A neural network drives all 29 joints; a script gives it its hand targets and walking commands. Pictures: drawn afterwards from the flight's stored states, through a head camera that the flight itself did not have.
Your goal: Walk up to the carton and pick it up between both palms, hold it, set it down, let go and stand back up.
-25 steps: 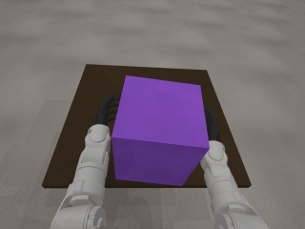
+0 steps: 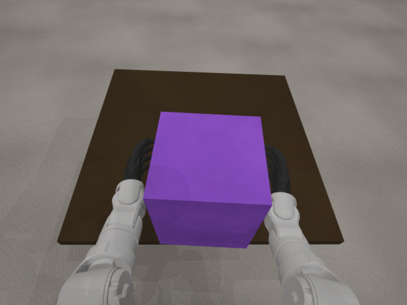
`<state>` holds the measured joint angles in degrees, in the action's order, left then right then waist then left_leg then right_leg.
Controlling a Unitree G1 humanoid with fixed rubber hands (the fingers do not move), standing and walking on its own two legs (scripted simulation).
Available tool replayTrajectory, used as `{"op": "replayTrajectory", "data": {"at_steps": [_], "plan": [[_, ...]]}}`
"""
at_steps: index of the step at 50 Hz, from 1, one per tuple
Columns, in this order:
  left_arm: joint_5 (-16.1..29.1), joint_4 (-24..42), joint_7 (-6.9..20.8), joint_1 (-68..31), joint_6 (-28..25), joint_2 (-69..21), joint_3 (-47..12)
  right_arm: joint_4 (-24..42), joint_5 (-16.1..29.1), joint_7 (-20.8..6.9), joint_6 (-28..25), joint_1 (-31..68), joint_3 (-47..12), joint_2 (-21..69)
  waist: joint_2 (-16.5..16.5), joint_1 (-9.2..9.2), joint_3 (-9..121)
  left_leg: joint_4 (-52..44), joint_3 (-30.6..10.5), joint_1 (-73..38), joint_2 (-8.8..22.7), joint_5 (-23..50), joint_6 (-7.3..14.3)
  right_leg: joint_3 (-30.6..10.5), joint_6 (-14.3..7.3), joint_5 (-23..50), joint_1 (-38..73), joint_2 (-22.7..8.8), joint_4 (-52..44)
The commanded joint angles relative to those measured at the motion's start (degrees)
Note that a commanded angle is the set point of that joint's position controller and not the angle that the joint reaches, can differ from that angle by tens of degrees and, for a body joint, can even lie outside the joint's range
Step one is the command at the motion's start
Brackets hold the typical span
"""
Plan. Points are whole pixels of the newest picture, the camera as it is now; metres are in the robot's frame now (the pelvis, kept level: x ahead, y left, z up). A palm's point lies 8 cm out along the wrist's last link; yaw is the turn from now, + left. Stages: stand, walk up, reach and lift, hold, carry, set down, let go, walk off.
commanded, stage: set down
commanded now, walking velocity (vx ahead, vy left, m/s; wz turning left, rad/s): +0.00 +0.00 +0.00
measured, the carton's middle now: (206, 184) +0.38 +0.01 -0.02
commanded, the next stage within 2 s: none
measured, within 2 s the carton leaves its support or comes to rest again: rests again in 1.32 s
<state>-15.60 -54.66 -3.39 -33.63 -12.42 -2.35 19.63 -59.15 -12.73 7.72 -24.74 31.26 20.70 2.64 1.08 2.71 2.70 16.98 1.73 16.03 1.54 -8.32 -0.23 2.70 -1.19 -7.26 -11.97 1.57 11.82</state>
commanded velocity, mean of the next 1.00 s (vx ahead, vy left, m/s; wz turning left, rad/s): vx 0.00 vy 0.00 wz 0.00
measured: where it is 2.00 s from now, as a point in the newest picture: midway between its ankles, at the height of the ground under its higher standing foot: outside the picture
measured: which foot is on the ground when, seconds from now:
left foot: down 0.00-1.00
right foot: down 0.00-1.00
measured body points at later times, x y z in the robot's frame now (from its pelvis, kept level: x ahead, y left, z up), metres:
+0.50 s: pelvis +0.00 +0.00 +0.00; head +0.08 +0.02 +0.44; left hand +0.38 +0.17 -0.02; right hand +0.38 -0.13 -0.01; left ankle -0.01 +0.12 -0.75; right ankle -0.02 -0.10 -0.75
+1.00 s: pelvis +0.00 +0.00 -0.01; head +0.11 +0.01 +0.42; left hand +0.38 +0.17 -0.05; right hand +0.39 -0.13 -0.04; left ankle -0.01 +0.12 -0.75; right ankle -0.02 -0.10 -0.75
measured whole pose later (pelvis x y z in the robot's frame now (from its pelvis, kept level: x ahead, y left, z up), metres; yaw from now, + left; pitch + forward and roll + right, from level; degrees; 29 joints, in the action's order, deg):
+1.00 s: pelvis +0.00 +0.00 -0.01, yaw +0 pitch +21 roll -2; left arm -14.5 -71.0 -6.4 -37.7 -27.5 0.2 21.7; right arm -68.3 -22.0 6.6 -33.3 36.1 30.2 2.8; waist -0.7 1.6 8.7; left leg 25.2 1.4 36.3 2.2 -10.2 0.0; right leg 4.3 -1.2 -9.0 -31.4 1.6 19.1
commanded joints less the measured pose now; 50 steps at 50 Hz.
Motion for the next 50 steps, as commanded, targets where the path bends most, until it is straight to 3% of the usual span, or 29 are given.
{"op": "replayTrajectory", "data": {"at_steps": [1, 16, 32, 46, 47, 50], "plan": [[-2.29, 6.28, 6.41, -32.59, -7.43, -33.88, -18.11, 4.31, -5.91, -7.64, -4.72, 34.32, -21.76, 35.54, -0.74, -0.04, 30.99, 2.19, 2.79, -8.68, -0.19, 23.36, -2.49, 0.53, 2.06, 29.13, 16.03, -1.44, 5.39], [-3.53, 2.65, 4.75, -32.94, -11.82, -33.98, -16.6, 0.43, -8.88, -8.28, -6.93, 33.9, -16.51, 34.93, -2.63, -0.03, 34.25, 5.09, 2.57, -8.56, 0.31, 28.35, -3.84, 1.27, 0.59, 24.77, 8.48, -0.24, 5.19], [-5.14, -6.03, 4.9, -35.11, -16.6, -30.55, -10.54, -5.39, -15.14, -8.66, -8.19, 34.05, -9.71, 36.17, -0.73, -0.61, 36.47, 5.7, 2.87, 1.6, 0.06, 21.23, -2.54, 0.68, 1.59, 26.57, 8.24, -1.59, 9.16], [-4.21, -9.88, 3.78, -35.27, -21.58, -29.88, -11.24, -9.68, -16.56, -8.9, -11.05, 33.25, -8.67, 36.46, -2.55, -1.2, 41.42, 10.37, 1.98, 4.38, 0.38, 25.14, -3.3, 1.22, 1.12, 28.37, 2.22, -0.98, 12.63], [-4.4, -8.24, 3.65, -36.14, -21.74, -31.02, -11.98, -10.36, -16.38, -9.15, -11.44, 32.97, -8.25, 35.63, -4.96, -1.76, 42.62, 10.45, 1.93, 2.4, 0.49, 26.49, -3.91, 1.76, 0.36, 25.8, 0.46, -0.52, 12.2], [-4.02, -9.8, 3.53, -35.61, -22.25, -31.11, -12.38, -10.58, -16.47, -9.42, -12.02, 33.51, -8.36, 35.02, -4.86, -1.67, 43.17, 12.27, 1.96, 0.57, 0.56, 28.44, -3.99, 2.05, -0.48, 22.68, -3.39, 0.24, 11.5]]}}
